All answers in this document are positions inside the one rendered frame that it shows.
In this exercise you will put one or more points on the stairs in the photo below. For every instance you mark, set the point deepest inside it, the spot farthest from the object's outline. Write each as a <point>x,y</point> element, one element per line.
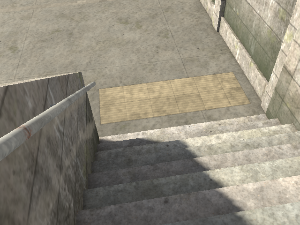
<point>238,171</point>

